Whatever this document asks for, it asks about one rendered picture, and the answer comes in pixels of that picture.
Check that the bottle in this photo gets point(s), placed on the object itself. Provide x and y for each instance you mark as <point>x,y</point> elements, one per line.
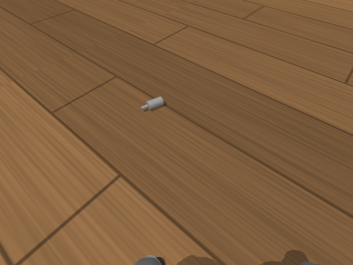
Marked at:
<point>153,103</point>

